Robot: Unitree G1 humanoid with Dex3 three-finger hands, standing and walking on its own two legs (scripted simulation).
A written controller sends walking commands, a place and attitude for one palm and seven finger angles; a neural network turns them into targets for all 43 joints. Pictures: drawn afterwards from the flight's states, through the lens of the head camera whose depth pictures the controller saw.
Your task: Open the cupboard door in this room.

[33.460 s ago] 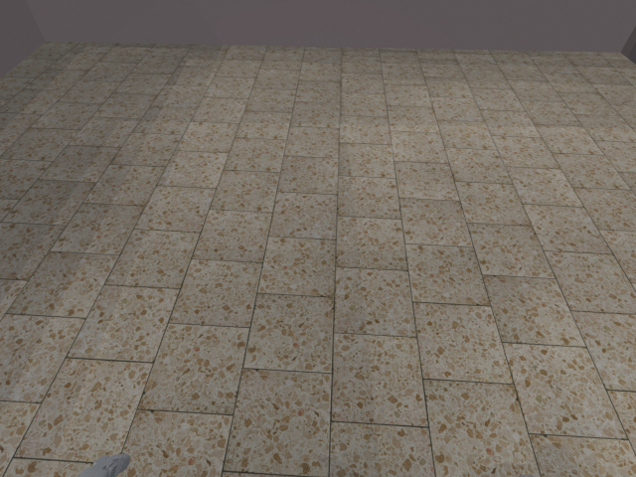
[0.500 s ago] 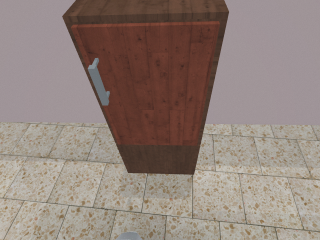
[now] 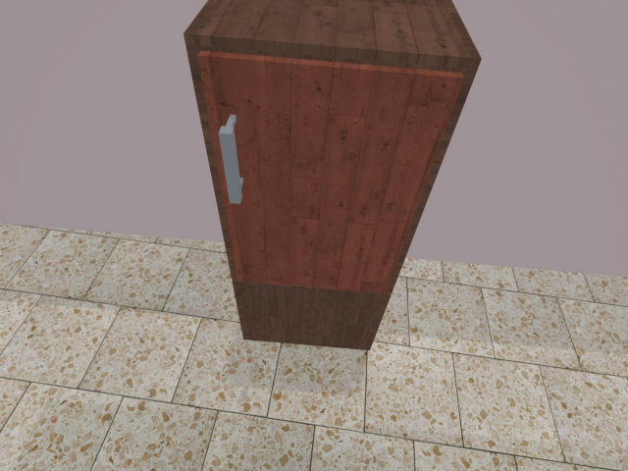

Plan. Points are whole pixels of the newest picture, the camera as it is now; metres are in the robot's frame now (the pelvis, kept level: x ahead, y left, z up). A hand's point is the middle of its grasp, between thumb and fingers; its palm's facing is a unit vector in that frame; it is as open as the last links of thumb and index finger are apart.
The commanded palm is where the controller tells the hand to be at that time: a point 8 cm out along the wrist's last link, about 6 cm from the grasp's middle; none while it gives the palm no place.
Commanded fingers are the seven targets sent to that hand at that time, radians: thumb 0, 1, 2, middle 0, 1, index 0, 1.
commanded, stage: come to a stop and stand still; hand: left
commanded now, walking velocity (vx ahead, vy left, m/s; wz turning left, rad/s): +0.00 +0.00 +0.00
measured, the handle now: (233, 160) +0.59 +0.20 +0.05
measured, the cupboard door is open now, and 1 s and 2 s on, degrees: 0 0 0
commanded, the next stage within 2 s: look again from close up in 0.18 s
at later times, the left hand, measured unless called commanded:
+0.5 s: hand out of the picture +0.01 +0.19 -0.17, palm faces +0.01 -0.98 -0.21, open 7.3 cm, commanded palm none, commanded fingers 0.00 0.90 0.90 -0.20 -0.30 -0.20 -0.30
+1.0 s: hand out of the picture -0.01 +0.18 -0.18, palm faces +0.00 -0.98 -0.17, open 7.4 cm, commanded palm none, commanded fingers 0.00 0.90 0.90 -0.20 -0.30 -0.20 -0.30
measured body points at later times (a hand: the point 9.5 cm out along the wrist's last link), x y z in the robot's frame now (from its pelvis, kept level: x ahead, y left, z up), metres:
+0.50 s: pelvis -0.01 +0.01 +0.00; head -0.01 +0.00 +0.45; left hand +0.01 +0.24 -0.16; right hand +0.00 -0.21 -0.17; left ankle -0.03 +0.11 -0.74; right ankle -0.01 -0.11 -0.74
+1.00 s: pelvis +0.00 +0.01 +0.00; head +0.01 +0.01 +0.45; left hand -0.01 +0.23 -0.16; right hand -0.02 -0.21 -0.16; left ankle -0.03 +0.11 -0.74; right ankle -0.01 -0.11 -0.74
